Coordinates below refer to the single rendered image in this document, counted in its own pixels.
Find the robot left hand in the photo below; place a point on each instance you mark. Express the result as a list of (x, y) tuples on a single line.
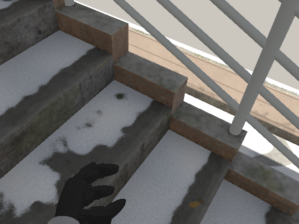
[(78, 193)]

